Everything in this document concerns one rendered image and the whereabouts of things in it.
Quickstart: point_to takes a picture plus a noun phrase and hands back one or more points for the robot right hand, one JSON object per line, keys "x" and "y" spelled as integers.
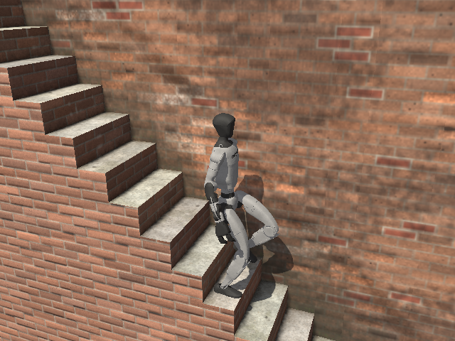
{"x": 222, "y": 229}

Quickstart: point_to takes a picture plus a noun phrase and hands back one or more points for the right robot shin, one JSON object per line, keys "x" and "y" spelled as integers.
{"x": 234, "y": 270}

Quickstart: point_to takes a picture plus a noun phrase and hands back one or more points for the humanoid robot torso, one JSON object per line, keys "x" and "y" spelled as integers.
{"x": 227, "y": 176}

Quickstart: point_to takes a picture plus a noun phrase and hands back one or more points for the robot right upper arm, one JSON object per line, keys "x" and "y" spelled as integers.
{"x": 217, "y": 158}

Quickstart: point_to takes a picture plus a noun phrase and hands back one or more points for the robot right forearm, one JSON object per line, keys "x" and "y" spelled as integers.
{"x": 209, "y": 192}

